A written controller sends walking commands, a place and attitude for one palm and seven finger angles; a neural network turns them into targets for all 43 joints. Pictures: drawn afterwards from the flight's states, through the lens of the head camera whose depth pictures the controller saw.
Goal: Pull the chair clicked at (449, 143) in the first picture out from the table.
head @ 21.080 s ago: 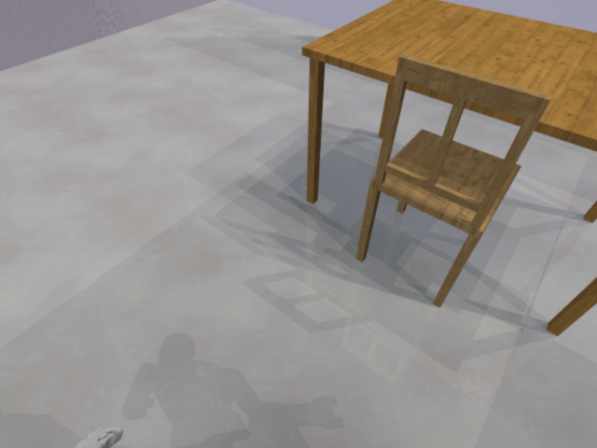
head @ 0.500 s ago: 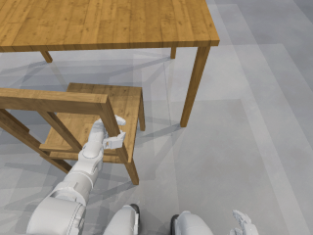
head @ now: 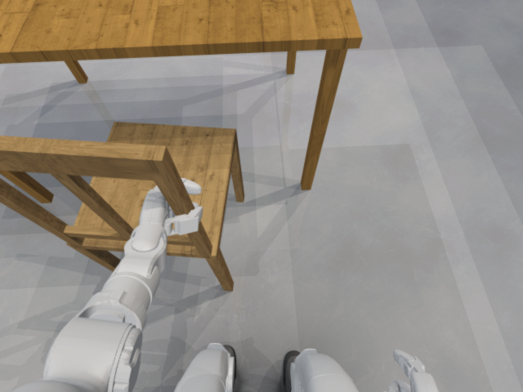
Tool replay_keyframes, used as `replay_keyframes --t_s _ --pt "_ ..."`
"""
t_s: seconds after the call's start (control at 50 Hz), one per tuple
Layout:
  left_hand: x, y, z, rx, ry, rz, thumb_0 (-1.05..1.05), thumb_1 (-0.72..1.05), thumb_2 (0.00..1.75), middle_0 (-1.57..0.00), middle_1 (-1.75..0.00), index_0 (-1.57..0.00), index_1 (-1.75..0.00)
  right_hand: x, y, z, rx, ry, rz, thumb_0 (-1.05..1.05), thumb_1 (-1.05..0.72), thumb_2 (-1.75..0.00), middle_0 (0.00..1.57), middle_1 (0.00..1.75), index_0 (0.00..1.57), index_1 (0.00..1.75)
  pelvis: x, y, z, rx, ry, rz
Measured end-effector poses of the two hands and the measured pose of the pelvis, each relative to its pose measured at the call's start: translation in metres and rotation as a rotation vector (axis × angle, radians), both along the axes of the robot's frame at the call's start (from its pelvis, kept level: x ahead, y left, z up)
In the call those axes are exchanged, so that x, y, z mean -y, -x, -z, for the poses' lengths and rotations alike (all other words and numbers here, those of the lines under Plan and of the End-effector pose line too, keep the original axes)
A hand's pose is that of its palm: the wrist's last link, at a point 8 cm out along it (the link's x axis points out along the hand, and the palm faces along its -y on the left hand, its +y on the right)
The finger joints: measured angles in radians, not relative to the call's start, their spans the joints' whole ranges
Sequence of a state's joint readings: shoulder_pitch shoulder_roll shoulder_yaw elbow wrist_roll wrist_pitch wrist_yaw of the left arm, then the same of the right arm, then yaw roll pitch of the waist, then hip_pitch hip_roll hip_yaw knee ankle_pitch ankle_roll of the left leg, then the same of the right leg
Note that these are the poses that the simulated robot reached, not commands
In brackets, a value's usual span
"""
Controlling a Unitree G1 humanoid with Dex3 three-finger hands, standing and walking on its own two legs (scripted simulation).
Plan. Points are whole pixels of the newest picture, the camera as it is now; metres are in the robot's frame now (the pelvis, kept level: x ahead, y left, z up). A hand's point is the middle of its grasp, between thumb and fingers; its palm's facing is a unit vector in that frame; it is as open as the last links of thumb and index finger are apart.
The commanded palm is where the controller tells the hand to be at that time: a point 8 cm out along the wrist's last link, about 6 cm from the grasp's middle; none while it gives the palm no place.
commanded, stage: step backward, pulling the chair out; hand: left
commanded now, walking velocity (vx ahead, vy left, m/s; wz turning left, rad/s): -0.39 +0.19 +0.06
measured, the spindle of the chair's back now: (100, 207) +0.43 +0.30 -0.09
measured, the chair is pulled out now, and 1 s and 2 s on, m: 0.23 0.37 0.40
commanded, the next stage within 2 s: none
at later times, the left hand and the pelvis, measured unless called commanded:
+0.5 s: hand (187, 270) +0.30 +0.12 -0.06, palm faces -0.06 -0.98 -0.16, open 6.3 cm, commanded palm +0.31 +0.18 -0.05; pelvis -0.09 +0.01 -0.01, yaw +1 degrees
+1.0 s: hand (190, 303) +0.24 +0.11 -0.06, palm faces -0.03 -0.99 -0.16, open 6.3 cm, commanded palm +0.26 +0.17 -0.06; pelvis -0.12 +0.00 +0.00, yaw +1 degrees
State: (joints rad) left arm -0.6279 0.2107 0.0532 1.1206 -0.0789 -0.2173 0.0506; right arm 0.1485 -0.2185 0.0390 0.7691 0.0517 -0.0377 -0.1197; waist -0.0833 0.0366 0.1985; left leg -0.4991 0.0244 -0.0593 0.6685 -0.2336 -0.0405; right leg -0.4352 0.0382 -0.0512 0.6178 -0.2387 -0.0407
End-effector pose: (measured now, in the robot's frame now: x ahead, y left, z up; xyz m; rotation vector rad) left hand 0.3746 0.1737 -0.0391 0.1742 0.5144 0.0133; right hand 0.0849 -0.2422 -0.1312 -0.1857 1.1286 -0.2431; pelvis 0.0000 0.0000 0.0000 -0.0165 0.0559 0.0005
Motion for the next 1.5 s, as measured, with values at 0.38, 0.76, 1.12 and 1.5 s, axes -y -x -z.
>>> replay_keyframes --t_s 0.38,0.76,1.12,1.5 --pt "0.0 0.071 -0.001 -0.012 0.013 0.041 0.16 0.55 0.79 -0.31 -1.18 -0.5 -1.45 0.008 0.071 -0.002 -0.024 0.057 0.011 0.01 -0.91 -0.9 0.2 0.3 0.2 0.3 -0.009 0.071 0.004 -0.007 -0.051 -0.009" --pt "0.0 0.128 0.0 -0.001 0.005 0.054 0.15 0.54 0.8 -0.33 -1.21 -0.5 -1.45 -0.007 0.12 0.0 0.017 0.03 0.011 0.01 -0.91 -0.9 0.2 0.3 0.2 0.3 -0.01 0.108 0.007 0.056 -0.031 0.019" --pt "0.007 0.151 0.0 0.009 0.014 0.04 0.14 0.55 0.79 -0.32 -1.26 -0.5 -1.45 0.024 0.138 -0.017 -0.027 0.119 -0.077 0.01 -0.91 -0.9 0.2 0.3 0.2 0.3 -0.007 0.134 0.003 -0.036 -0.044 -0.064" --pt "0.0 0.169 -0.002 -0.028 0.031 0.029 0.19 0.56 0.78 -0.29 -1.22 -0.5 -1.45 -0.012 0.121 0.001 -0.004 0.032 -0.091 0.01 -0.91 -0.9 0.2 0.3 0.2 0.3 -0.016 0.158 0.004 0.032 -0.045 -0.065"
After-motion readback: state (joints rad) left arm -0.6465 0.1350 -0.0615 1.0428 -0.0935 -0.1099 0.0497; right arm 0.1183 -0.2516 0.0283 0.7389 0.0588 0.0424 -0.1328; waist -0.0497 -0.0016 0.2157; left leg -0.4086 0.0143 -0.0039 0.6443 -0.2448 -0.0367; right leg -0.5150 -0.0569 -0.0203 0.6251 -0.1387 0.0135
